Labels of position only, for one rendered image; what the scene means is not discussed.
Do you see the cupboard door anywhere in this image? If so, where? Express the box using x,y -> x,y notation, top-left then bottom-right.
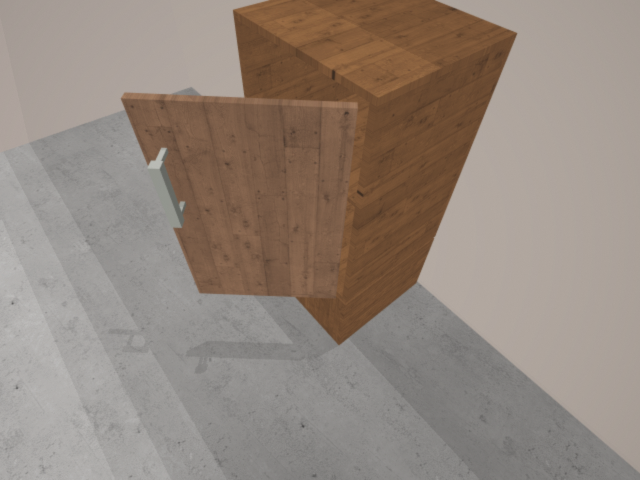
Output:
121,92 -> 358,299

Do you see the handle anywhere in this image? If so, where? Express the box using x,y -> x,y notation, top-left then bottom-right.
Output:
147,148 -> 186,228

